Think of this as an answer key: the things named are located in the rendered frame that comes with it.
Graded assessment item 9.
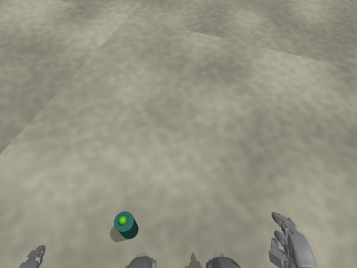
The right robot hand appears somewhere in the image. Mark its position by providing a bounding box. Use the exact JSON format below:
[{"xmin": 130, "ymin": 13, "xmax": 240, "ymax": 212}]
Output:
[{"xmin": 268, "ymin": 212, "xmax": 317, "ymax": 268}]

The bottle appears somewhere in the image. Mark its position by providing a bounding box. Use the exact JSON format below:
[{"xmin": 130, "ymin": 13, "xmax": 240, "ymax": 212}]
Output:
[{"xmin": 114, "ymin": 212, "xmax": 138, "ymax": 239}]

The left robot hand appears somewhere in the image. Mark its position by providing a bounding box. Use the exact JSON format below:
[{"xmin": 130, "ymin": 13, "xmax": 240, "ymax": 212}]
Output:
[{"xmin": 19, "ymin": 245, "xmax": 45, "ymax": 268}]

